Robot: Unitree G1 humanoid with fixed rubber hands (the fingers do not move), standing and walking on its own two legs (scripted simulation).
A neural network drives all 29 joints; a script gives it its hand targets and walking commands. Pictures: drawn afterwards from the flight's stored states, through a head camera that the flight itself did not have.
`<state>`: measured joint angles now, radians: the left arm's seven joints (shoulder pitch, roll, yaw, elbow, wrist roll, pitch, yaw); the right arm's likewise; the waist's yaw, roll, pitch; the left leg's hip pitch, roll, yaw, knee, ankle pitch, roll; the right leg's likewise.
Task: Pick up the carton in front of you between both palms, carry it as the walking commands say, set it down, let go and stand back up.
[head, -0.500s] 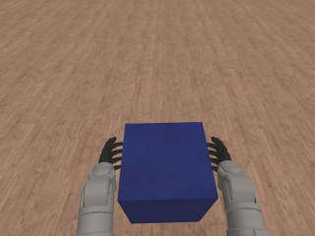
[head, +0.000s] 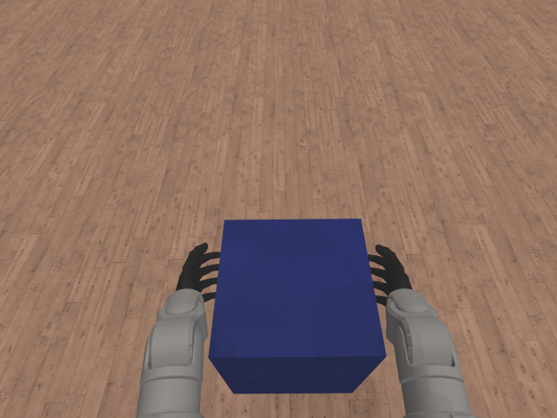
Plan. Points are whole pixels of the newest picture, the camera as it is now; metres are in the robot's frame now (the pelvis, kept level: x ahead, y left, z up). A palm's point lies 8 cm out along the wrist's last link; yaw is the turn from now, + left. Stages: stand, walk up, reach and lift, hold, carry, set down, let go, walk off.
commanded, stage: carry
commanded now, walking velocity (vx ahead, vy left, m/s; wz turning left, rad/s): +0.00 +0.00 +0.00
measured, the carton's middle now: (292, 312) +0.29 +0.00 -0.08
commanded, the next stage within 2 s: none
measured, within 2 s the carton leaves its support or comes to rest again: neither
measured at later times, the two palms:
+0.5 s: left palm (191, 210) +0.42 +0.16 +0.05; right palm (382, 214) +0.40 -0.14 +0.04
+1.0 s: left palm (192, 202) +0.44 +0.16 +0.04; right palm (374, 207) +0.42 -0.13 +0.03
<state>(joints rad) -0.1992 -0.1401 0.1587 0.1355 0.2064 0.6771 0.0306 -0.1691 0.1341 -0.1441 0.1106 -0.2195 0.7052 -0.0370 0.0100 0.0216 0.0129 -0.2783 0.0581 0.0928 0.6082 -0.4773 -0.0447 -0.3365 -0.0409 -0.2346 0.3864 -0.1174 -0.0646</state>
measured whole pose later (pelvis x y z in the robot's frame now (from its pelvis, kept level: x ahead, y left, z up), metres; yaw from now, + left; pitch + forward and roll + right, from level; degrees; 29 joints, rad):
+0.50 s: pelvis +0.11 +0.02 +0.01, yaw -2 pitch +5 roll +0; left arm -0.23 -0.14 0.17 0.14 0.22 0.73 0.03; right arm -0.21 0.14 -0.17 0.13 -0.24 0.75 -0.02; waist 0.00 0.00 -0.12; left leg -0.12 0.05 0.18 0.43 -0.29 -0.03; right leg -0.24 -0.07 -0.19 0.48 -0.24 0.01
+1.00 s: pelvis +0.14 +0.02 +0.00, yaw -2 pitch +4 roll -1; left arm -0.21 -0.14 0.14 0.09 0.21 0.72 0.04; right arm -0.17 0.13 -0.15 0.06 -0.22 0.74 -0.03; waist 0.01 0.01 -0.06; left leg -0.22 0.05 0.14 0.54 -0.37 -0.01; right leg -0.16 -0.06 -0.20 0.40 -0.29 0.00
